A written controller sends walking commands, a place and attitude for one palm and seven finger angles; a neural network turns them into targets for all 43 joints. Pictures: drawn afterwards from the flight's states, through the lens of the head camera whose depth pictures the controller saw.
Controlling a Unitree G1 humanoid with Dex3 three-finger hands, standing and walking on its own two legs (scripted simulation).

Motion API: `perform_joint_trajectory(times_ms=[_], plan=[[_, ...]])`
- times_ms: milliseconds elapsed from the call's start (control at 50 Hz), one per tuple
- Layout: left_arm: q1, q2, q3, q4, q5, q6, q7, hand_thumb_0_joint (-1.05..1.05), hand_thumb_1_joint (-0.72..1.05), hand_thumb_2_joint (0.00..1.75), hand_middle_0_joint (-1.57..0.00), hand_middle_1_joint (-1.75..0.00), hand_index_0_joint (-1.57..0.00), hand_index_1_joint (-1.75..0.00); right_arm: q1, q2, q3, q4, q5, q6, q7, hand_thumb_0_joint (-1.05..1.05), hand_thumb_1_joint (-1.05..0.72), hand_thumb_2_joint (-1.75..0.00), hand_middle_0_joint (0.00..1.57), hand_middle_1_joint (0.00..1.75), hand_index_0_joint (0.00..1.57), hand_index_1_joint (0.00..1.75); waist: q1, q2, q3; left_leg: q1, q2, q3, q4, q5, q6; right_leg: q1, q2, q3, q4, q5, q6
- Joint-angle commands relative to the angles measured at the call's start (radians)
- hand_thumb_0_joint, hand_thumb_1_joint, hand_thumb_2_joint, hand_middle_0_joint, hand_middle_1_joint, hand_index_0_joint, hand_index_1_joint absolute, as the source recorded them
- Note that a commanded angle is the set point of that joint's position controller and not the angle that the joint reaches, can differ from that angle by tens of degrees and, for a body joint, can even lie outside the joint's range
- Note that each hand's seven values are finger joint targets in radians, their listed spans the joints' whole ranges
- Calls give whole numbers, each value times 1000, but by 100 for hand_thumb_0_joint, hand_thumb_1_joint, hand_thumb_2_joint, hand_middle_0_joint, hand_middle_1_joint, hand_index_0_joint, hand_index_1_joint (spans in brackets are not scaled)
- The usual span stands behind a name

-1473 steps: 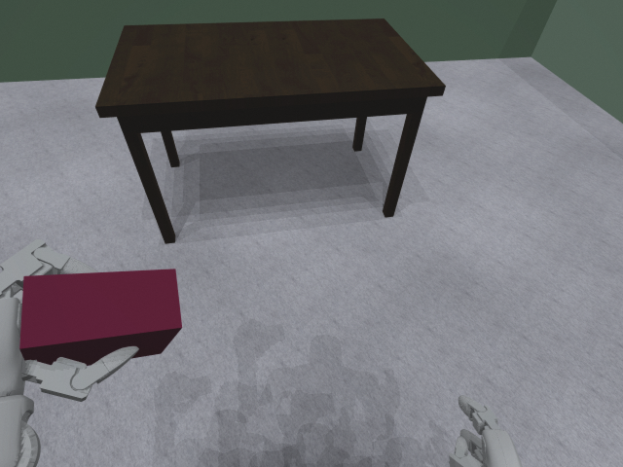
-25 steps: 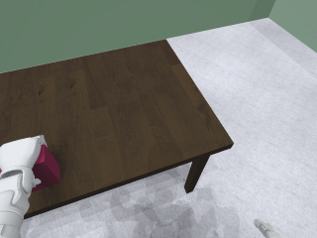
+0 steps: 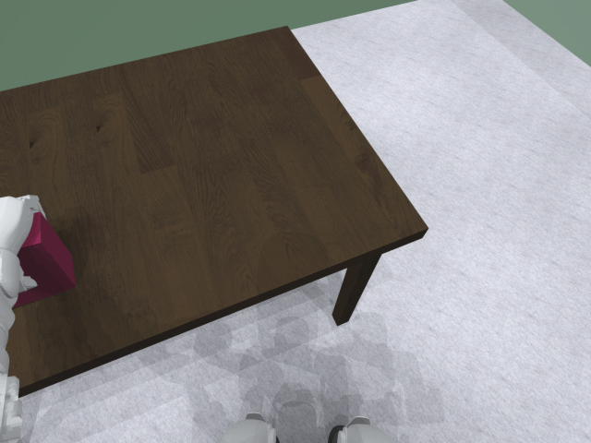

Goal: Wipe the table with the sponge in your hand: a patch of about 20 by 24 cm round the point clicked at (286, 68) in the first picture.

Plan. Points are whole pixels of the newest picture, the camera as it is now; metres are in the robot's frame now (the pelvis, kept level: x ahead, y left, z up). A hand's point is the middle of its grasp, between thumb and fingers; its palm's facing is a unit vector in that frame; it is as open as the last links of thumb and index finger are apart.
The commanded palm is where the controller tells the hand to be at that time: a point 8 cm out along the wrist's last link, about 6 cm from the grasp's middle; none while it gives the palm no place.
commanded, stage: wipe forward along the first lane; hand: left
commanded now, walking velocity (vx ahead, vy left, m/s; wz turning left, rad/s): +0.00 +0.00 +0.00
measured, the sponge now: (23, 270) +0.33 +0.42 -0.03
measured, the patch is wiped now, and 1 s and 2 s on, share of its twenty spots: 0.15 0.40 0.50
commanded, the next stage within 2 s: slide across to the middle lane in 1.02 s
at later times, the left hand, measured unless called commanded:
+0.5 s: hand (10, 220) +0.39 +0.44 +0.01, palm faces -0.20 +0.05 -0.98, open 9.7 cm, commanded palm +0.40 +0.42 +0.03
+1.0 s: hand (9, 192) +0.44 +0.47 +0.01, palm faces -0.22 +0.02 -0.98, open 9.7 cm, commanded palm +0.45 +0.44 +0.03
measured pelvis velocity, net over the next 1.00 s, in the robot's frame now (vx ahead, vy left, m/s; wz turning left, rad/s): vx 0.02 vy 0.02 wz -0.03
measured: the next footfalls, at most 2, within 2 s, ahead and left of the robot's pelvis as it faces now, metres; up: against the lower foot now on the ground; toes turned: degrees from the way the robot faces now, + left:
none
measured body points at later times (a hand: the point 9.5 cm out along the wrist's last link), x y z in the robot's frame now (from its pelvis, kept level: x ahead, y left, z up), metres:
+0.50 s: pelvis -0.01 +0.01 -0.01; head +0.13 +0.03 +0.42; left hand +0.40 +0.44 +0.07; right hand +0.06 -0.28 -0.13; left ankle +0.01 +0.08 -0.70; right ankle +0.04 -0.11 -0.70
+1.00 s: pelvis +0.02 +0.02 -0.01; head +0.18 +0.05 +0.40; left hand +0.44 +0.46 +0.06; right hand +0.05 -0.27 -0.13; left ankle +0.01 +0.08 -0.70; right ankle +0.04 -0.11 -0.70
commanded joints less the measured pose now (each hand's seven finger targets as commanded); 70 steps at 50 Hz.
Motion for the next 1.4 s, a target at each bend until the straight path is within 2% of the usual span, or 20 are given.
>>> perform_joint_trajectory(times_ms=[0,60,220,400,480,640,680,720,820,880,920,940,1000,1040,1080,1120,1240,1280,1340,1380], plan=[[-207,257,3,-6,17,25,15,0,10,130,-120,-160,-120,-160,77,-181,-48,-83,-1,-20,-8,0,-90,-90,20,30,20,30,-44,-59,-246,80,-9,-57,-95,106,18,156,21,56,-96,21,-38],[-248,277,0,-4,18,18,8,0,10,130,-120,-160,-120,-160,94,-184,-45,-86,-1,-22,-11,0,-90,-90,20,30,20,30,-52,-47,-283,77,-6,-57,-80,109,21,146,25,56,-82,23,-38],[-319,345,26,26,15,13,-6,0,10,130,-120,-160,-120,-160,111,-196,-33,-90,2,-17,-12,0,-90,-90,20,30,20,30,-61,-34,-273,53,-3,-68,-72,70,19,100,28,49,-66,-19,-39],[-425,385,-8,62,36,25,-43,0,10,130,-120,-160,-120,-160,140,-202,-17,-102,4,-7,-23,0,-90,-90,20,30,20,30,-90,-12,-286,54,-2,-72,-55,83,16,55,36,41,-53,-9,-37],[-411,401,5,50,30,12,-68,0,10,130,-120,-160,-120,-160,155,-201,-16,-106,2,4,-25,0,-90,-90,20,30,20,30,-77,10,-329,85,-1,-70,-43,152,15,69,40,38,-45,38,-40],[-478,427,11,33,35,-10,-85,0,10,130,-120,-160,-120,-160,180,-206,-18,-97,-1,27,-29,0,-90,-90,20,30,20,30,-94,45,-359,138,10,-80,-21,261,6,31,45,31,-28,93,-42],[-477,441,18,44,33,-8,-91,0,10,130,-120,-160,-120,-160,185,-208,-16,-95,0,38,-28,0,-90,-90,20,30,20,30,-99,9,-360,126,11,-77,-16,281,7,49,48,30,-29,117,-39],[-458,468,47,41,30,-12,-100,0,10,130,-120,-160,-120,-160,190,-211,-17,-90,-4,49,-25,0,-90,-90,20,30,20,30,-80,41,-396,149,10,-81,-13,341,1,66,47,29,-14,157,-44],[-484,500,54,36,39,-18,-116,0,10,130,-120,-160,-120,-160,201,-215,-14,-89,-4,76,-23,0,-90,-90,20,30,20,30,-86,43,-392,151,11,-81,-5,383,-1,72,49,29,-11,187,-44],[-466,475,35,51,47,-20,-117,0,10,130,-120,-160,-120,-160,204,-212,-14,-93,-4,90,-20,0,-90,-90,20,30,20,30,-91,42,-371,169,14,-82,0,404,-5,42,54,22,-15,183,-43],[-524,491,39,32,45,-28,-120,0,10,130,-120,-160,-120,-160,210,-214,-16,-87,-6,95,-22,0,-90,-90,20,30,20,30,-103,56,-377,171,18,-85,3,412,-5,41,51,25,-11,191,-44],[-493,518,60,45,45,-29,-123,0,10,130,-120,-160,-120,-160,216,-218,-13,-89,-8,101,-21,0,-90,-90,20,30,20,30,-87,64,-389,176,14,-85,6,426,-7,45,53,23,-6,194,-45],[-491,526,64,45,43,-35,-128,0,10,130,-120,-160,-120,-160,217,-217,-10,-98,-8,117,-19,0,-90,-90,20,30,20,30,-87,44,-402,163,14,-81,14,442,-5,62,56,23,-1,219,-44],[-514,548,67,42,46,-37,-133,0,10,130,-120,-160,-120,-160,220,-220,-7,-95,-8,125,-19,0,-90,-90,20,30,20,30,-90,87,-404,183,15,-82,15,462,-11,48,55,23,3,217,-45],[-528,566,73,53,51,-38,-135,0,10,130,-120,-160,-120,-160,223,-224,-4,-99,-9,133,-21,0,-90,-90,20,30,20,30,-96,54,-392,162,16,-83,19,447,-7,50,56,22,2,214,-44],[-513,567,82,39,46,-40,-139,0,10,130,-120,-160,-120,-160,222,-222,-6,-102,-9,139,-18,0,-90,-90,20,30,20,30,-83,86,-424,188,15,-87,13,478,-13,64,54,22,7,229,-47],[-571,479,31,-54,21,-34,-139,0,10,130,-120,-160,-120,-160,235,-209,-26,-84,-12,145,-20,0,-90,-90,20,30,20,30,-101,141,-465,331,42,-123,-16,568,-45,24,56,5,-25,190,-44],[-543,463,30,-29,6,-20,-138,0,10,130,-120,-160,-120,-160,229,-206,-24,-77,-10,145,-21,0,-90,-90,20,30,20,30,-103,101,-444,323,40,-121,-32,534,-43,44,57,4,-45,171,-43],[-607,421,-13,-49,2,-4,-140,0,10,130,-120,-160,-120,-160,232,-201,-27,-54,-11,136,-25,0,-90,-90,20,30,20,30,-119,156,-415,374,49,-136,-60,540,-56,18,51,0,-68,146,-45],[-610,402,-28,-47,2,12,-141,0,10,130,-120,-160,-120,-160,230,-196,-25,-49,-11,132,-27,0,-90,-90,20,30,20,30,-120,136,-416,376,45,-131,-73,527,-53,49,52,5,-87,149,-45]])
